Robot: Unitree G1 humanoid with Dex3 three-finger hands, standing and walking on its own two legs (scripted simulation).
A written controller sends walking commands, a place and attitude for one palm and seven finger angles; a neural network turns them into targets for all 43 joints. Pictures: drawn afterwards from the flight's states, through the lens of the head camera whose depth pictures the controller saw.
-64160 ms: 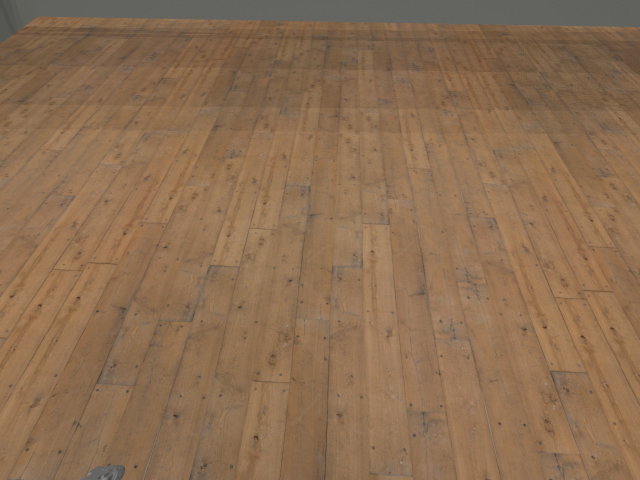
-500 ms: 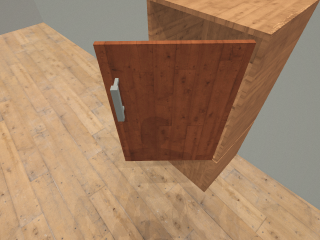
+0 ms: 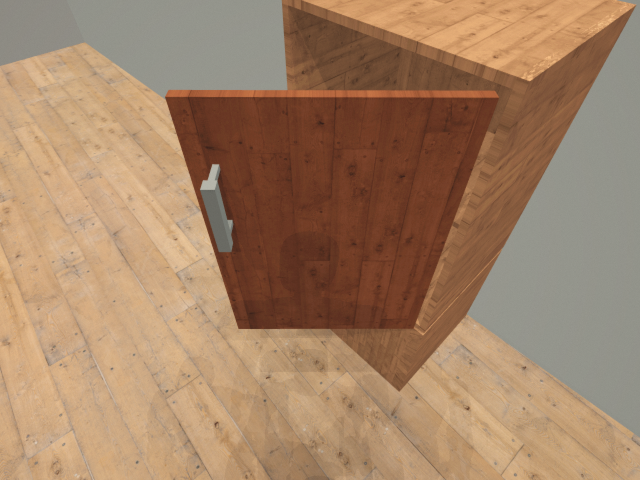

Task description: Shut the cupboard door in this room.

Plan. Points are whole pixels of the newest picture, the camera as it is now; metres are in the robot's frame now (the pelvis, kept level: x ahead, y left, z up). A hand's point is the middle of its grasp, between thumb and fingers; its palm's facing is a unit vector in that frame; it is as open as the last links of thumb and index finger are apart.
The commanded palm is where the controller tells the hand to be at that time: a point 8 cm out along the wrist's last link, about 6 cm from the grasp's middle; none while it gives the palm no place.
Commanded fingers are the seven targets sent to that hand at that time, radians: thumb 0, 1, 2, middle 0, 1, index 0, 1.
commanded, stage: raise the hand and make a fist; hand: left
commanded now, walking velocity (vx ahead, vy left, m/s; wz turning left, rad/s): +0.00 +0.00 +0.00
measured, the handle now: (220, 209) +0.47 +0.18 +0.06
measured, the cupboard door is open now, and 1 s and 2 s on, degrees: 46 46 46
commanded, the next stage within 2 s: bring the fist close to the handle in 2.00 s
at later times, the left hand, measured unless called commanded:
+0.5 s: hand out of the picture +0.13 +0.17 -0.06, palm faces +0.11 -0.99 +0.01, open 6.2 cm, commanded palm +0.12 +0.22 -0.04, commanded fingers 0.00 0.90 0.90 -0.58 -0.72 -0.58 -0.72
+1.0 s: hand (162, 439) +0.17 +0.19 +0.00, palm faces +0.06 -1.00 -0.03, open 3.8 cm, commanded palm +0.14 +0.24 +0.01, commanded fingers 0.00 0.90 0.90 -1.04 -1.22 -1.04 -1.22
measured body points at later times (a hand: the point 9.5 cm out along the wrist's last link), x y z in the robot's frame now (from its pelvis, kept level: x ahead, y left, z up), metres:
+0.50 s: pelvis -0.02 -0.03 -0.09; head +0.01 -0.02 +0.36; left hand +0.12 +0.22 -0.06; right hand +0.23 -0.27 -0.11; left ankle +0.00 +0.10 -0.74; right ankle +0.00 -0.12 -0.74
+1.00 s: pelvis -0.02 -0.01 -0.07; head +0.02 +0.00 +0.38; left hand +0.16 +0.25 +0.01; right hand +0.15 -0.24 -0.15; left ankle +0.00 +0.10 -0.74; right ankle +0.00 -0.12 -0.74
